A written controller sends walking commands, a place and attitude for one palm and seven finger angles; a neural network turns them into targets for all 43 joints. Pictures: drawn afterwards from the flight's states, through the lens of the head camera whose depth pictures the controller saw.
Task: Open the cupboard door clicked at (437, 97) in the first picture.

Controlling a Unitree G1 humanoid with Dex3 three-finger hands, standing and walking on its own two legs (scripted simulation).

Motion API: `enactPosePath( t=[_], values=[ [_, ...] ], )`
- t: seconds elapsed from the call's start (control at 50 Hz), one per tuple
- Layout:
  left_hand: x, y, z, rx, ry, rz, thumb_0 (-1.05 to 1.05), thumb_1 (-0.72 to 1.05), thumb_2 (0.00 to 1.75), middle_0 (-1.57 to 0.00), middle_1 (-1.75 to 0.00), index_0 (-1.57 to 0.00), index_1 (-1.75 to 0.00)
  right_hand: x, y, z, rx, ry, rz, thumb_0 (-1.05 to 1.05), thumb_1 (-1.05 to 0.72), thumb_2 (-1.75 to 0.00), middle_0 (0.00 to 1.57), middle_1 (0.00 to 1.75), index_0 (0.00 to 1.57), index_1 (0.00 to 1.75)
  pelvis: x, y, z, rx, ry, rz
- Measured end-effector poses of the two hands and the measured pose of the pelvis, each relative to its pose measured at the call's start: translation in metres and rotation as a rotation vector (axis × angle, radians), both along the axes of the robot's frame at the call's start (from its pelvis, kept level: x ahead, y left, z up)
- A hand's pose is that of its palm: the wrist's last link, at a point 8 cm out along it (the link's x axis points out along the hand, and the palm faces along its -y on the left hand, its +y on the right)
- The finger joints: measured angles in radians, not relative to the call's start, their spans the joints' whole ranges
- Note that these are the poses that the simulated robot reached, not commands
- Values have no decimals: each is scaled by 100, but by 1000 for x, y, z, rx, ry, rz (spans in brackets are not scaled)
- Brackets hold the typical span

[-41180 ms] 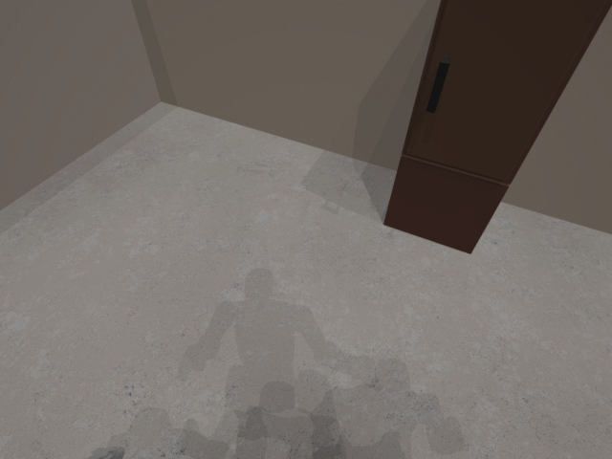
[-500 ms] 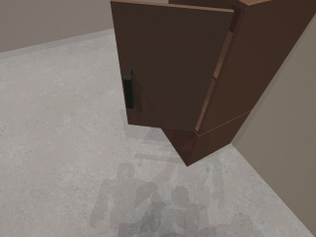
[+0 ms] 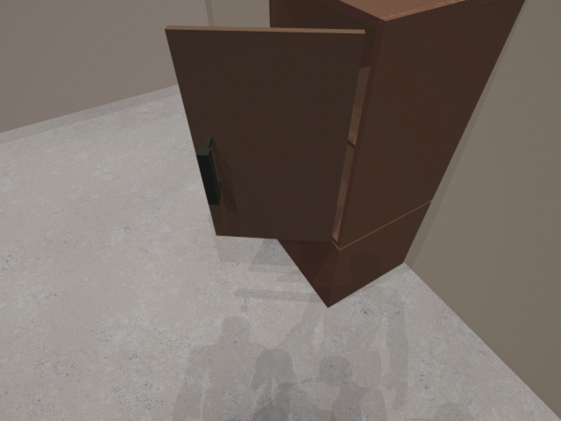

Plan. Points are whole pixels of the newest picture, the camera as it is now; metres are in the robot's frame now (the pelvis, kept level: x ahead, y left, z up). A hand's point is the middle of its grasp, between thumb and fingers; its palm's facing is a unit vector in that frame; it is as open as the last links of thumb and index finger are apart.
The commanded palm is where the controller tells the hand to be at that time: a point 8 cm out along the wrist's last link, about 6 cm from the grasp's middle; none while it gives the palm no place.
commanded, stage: come to a stop and stand still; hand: left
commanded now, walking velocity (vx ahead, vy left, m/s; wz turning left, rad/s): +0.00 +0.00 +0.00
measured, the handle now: (211, 171) +0.65 +0.20 -0.05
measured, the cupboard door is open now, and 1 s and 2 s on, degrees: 54 54 54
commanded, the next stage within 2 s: look again from close up in 0.40 s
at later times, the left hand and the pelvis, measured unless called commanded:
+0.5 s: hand out of the picture +0.03 +0.19 -0.17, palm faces +0.00 -0.98 -0.21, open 7.4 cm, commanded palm none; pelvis +0.02 +0.01 +0.00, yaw -1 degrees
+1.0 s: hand out of the picture +0.05 +0.21 -0.17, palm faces -0.01 -0.97 -0.23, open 7.4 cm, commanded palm none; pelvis +0.04 +0.02 +0.00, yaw -1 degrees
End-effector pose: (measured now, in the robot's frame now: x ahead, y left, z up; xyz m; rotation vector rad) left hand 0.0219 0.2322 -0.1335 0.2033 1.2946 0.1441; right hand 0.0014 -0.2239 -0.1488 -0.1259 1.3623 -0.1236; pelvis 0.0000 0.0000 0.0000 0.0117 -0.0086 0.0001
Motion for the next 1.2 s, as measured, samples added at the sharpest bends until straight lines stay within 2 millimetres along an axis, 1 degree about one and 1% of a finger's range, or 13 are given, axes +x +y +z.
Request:
enactPosePath(
  t=[0.1,0.18,0.28,0.52,0.68,0.84,1.06,1.14,1.2],
  values=[
    [1,0,-3,-8,25,2,1,91,90,-20,-30,-20,-30,-10,-1,2,-10,47,-10,0,-92,-90,20,30,20,30,5,-1,1,1,4,-5],
    [1,0,-5,-12,43,5,1,90,90,-20,-30,-20,-30,-7,-1,4,-20,55,-16,0,-91,-90,20,30,20,30,9,0,1,0,4,-9],
    [1,2,-7,-18,60,10,1,90,90,-20,-30,-20,-30,6,-1,6,-30,35,-14,0,-91,-90,20,30,20,30,13,2,1,0,4,-12],
    [5,9,-9,-25,75,24,1,90,90,-20,-30,-20,-30,51,5,9,-38,-37,17,0,-91,-90,20,30,20,30,23,9,2,0,12,-14],
    [10,15,-9,-20,83,28,1,90,90,-20,-30,-20,-30,65,8,9,-43,-48,25,0,-91,-90,20,30,20,30,30,13,2,2,18,-14],
    [18,23,-7,-9,78,22,1,90,90,-20,-30,-20,-30,68,7,10,-54,-42,19,0,-91,-90,20,30,20,30,35,16,2,2,18,-18],
    [31,29,-6,-2,55,11,1,90,90,-20,-30,-20,-30,63,6,12,-65,-21,14,0,-91,-90,20,30,20,30,37,19,3,2,17,-16],
    [32,29,-8,-6,54,13,1,90,90,-20,-30,-20,-30,60,7,11,-63,-13,14,0,-91,-90,20,30,20,30,38,20,2,2,16,-16],
    [29,28,-12,-19,62,25,1,90,90,-20,-30,-20,-30,57,10,7,-56,3,16,0,-91,-90,20,30,20,30,42,22,-1,-5,12,-12]
  ],
)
